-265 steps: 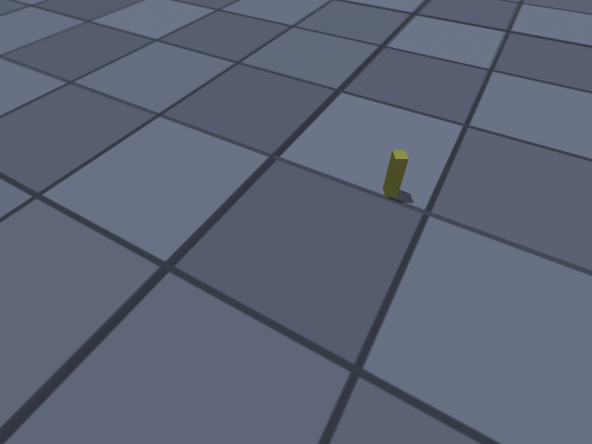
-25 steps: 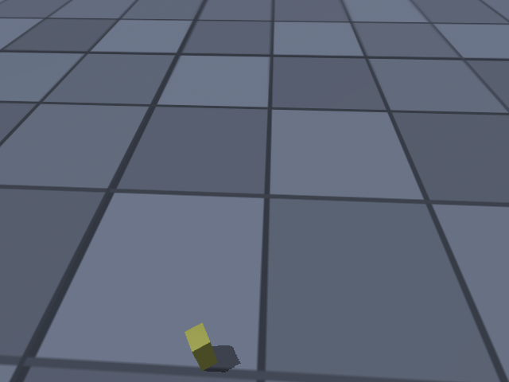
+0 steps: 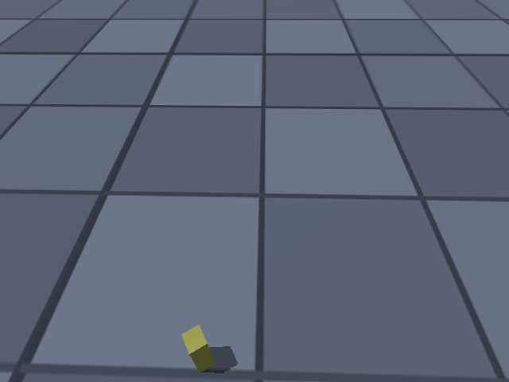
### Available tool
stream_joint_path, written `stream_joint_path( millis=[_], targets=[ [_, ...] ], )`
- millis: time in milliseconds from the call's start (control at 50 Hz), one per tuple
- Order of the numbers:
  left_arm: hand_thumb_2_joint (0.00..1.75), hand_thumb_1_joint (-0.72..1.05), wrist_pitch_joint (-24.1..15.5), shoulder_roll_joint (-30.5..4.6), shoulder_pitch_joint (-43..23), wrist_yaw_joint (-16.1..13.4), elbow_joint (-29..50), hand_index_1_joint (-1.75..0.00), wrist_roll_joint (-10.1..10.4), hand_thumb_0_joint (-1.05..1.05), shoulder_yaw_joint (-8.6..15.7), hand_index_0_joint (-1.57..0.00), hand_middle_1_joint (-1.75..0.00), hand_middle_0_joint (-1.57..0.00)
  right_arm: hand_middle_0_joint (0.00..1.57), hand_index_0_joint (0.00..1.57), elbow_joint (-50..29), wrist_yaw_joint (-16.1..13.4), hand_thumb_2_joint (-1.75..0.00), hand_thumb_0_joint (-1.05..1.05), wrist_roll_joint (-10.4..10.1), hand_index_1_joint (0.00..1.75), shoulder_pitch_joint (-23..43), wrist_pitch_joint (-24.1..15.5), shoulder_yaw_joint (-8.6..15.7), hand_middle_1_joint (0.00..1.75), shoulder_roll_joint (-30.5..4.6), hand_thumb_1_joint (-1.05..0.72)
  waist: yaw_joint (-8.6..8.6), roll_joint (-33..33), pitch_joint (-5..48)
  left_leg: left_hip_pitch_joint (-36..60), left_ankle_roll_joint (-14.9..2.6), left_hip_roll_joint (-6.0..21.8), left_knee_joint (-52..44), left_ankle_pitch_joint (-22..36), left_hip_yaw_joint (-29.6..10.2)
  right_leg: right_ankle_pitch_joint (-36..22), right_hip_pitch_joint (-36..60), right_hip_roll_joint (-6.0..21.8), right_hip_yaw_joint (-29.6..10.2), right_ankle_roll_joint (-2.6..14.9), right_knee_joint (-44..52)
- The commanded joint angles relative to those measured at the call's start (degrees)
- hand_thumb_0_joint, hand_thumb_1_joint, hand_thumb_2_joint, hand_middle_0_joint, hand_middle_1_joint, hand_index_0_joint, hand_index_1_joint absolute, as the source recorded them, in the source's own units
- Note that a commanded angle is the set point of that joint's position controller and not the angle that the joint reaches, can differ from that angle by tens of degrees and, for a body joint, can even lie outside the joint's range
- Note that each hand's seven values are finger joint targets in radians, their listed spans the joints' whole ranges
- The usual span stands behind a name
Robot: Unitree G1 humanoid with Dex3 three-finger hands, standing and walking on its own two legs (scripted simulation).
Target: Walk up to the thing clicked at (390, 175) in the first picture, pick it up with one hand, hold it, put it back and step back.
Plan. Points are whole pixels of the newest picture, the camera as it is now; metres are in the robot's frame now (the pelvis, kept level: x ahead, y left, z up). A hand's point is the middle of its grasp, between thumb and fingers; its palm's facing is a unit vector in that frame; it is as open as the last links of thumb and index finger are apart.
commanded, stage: walk up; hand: left
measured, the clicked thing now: (199, 350) +0.36 +0.20 -0.66
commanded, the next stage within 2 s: stand in 0.18 s
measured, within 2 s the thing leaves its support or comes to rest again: neither
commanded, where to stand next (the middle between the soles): +0.00 -0.01 m, yaw +0 degrees
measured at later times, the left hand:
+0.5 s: hand out of the picture +0.09 +0.25 -0.15, palm faces -0.01 -0.94 -0.34, open 7.4 cm
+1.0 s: hand out of the picture +0.07 +0.24 -0.15, palm faces -0.01 -0.94 -0.34, open 7.4 cm
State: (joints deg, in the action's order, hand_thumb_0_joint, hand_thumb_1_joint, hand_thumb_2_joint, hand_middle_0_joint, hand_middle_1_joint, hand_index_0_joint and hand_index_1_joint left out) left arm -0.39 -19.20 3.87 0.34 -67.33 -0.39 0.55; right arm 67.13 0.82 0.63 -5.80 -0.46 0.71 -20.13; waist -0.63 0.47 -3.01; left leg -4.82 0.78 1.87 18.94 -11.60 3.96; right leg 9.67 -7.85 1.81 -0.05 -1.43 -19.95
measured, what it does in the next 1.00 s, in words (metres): stands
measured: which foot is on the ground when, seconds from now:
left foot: down 0.00-1.00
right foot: down 0.00-1.00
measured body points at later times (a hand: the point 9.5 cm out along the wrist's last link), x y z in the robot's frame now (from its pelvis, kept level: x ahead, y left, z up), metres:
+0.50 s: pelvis +0.00 +0.00 +0.00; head +0.01 -0.01 +0.45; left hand +0.09 +0.30 -0.13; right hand +0.09 -0.30 -0.13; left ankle -0.01 +0.12 -0.75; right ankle +0.01 -0.13 -0.75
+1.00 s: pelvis +0.00 -0.01 +0.00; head +0.01 -0.01 +0.45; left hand +0.07 +0.29 -0.13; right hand +0.08 -0.31 -0.13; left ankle -0.01 +0.12 -0.75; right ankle +0.01 -0.13 -0.75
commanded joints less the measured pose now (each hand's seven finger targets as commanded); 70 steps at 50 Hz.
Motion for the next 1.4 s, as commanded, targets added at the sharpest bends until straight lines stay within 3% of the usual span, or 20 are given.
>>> stream_joint_path(
  millis=[0, 120, 140, 160, 280, 420, 660, 740, 860, 1380],
  targets=[
    [0.90, 0.90, -1.3, -12.5, -3.3, -0.8, 3.7, -0.30, -0.1, 0.00, 2.2, -0.20, -0.30, -0.20, 0.20, 0.20, -4.1, -1.0, -0.90, 0.00, -0.2, 0.30, 3.5, -1.0, 2.2, 0.30, -12.3, -0.90, 0.32, -0.7, 4.1, 0.1, -1.93, 6.0, -3.6, 5.7, -5.4, -7.5, 0.2, 5.0, -4.2, 1.75, 3.1],
    [0.90, 0.90, -1.4, -12.6, -3.6, -0.8, 4.5, -0.30, -0.1, 0.00, 2.2, -0.20, -0.30, -0.20, 0.20, 0.20, -4.4, -0.9, -0.90, 0.00, -0.2, 0.30, 3.1, -0.9, 2.0, 0.30, -12.1, -0.90, 0.25, -0.5, 4.3, -0.2, -1.76, 5.8, -3.8, 5.3, -5.2, -8.4, 0.7, 5.4, -4.9, 1.76, 3.2],
    [0.90, 0.90, -1.4, -12.5, -2.8, -0.8, 4.1, -0.30, -0.2, 0.00, 2.1, -0.20, -0.30, -0.20, 0.20, 0.20, -4.6, -0.9, -0.90, 0.00, -0.2, 0.30, 3.5, -1.0, 2.2, 0.30, -12.1, -0.90, 0.31, -0.5, 4.9, 1.0, -1.87, 6.1, -3.6, 6.0, -5.3, -8.3, 0.4, 5.2, -4.5, 1.92, 2.9],
    [0.90, 0.90, -1.4, -12.9, -3.3, -1.0, 4.6, -0.30, 0.0, 0.00, 2.0, -0.20, -0.30, -0.20, 0.20, 0.20, -5.1, -1.1, -0.90, 0.00, 0.1, 0.30, 4.4, -1.0, 2.0, 0.30, -11.7, -0.90, 0.03, -1.3, 4.9, 0.8, -1.30, 6.9, -3.9, 10.5, -6.2, -11.2, 0.8, 5.7, -4.3, 1.90, 2.7],
    [0.90, 0.90, -1.3, -12.7, -2.5, -0.9, 5.1, -0.30, 0.1, 0.00, 1.8, -0.20, -0.30, -0.20, 0.20, 0.20, -4.8, -1.2, -0.90, 0.00, 0.0, 0.30, 4.1, -1.2, 2.1, 0.30, -12.1, -0.90, 0.19, 0.2, 6.6, 2.2, -0.94, 6.9, -3.9, 13.0, -5.7, -12.8, 2.6, 6.1, -4.2, 1.94, 2.9],
    [0.90, 0.90, -1.1, -13.1, -2.2, -0.8, 5.2, -0.30, 0.0, 0.00, 1.8, -0.20, -0.30, -0.20, 0.20, 0.20, -4.8, -1.1, -0.90, 0.00, -0.2, 0.30, 4.6, -1.1, 1.9, 0.30, -11.8, -0.90, 0.18, -0.1, 4.2, 1.0, -0.80, 6.5, -5.3, 7.0, -5.8, -8.5, 1.2, 5.9, -4.4, 1.90, 4.4],
    [0.90, 0.90, -1.4, -13.2, -1.4, -0.8, 5.5, -0.30, -0.1, 0.00, 1.7, -0.20, -0.30, -0.20, 0.20, 0.20, -5.2, -0.9, -0.90, 0.00, -0.1, 0.30, 3.9, -1.1, 1.9, 0.30, -11.8, -0.90, 0.13, -0.4, 4.9, 1.3, -0.97, 6.6, -4.4, 8.4, -6.1, -9.3, 1.4, 6.0, -4.1, 2.16, 4.3],
    [0.90, 0.90, -1.3, -13.4, -1.4, -0.8, 5.5, -0.30, 0.0, 0.00, 1.7, -0.20, -0.30, -0.20, 0.20, 0.20, -5.0, -0.9, -0.90, 0.00, 0.0, 0.30, 3.5, -0.9, 1.8, 0.30, -11.8, -0.90, 0.17, -0.7, 4.0, 0.2, -1.02, 6.4, -4.5, 4.6, -6.2, -5.1, 0.9, 6.0, -4.5, 2.01, 5.3],
    [0.90, 0.90, -1.4, -13.4, -0.9, -0.8, 5.6, -0.30, 0.0, 0.00, 1.7, -0.20, -0.30, -0.20, 0.20, 0.20, -5.0, -1.0, -0.90, 0.00, 0.1, 0.30, 2.8, -1.1, 1.7, 0.30, -12.2, -0.90, 0.40, 0.3, 5.2, 0.7, -1.15, 6.8, -4.3, 7.6, -6.3, -9.3, 2.4, 6.4, -4.5, 2.35, 4.2],
    [0.90, 0.90, -1.3, -13.7, -0.5, -0.7, 6.0, -0.30, 0.0, 0.00, 1.7, -0.20, -0.30, -0.20, 0.20, 0.20, -5.6, -1.1, -0.90, 0.00, 0.0, 0.30, 2.0, -1.2, 1.7, 0.30, -12.3, -0.90, 0.52, -0.4, 4.6, 1.0, -1.07, 6.9, -4.7, 8.2, -6.3, -8.6, 1.8, 6.2, -4.1, 2.49, 3.9]
  ],
)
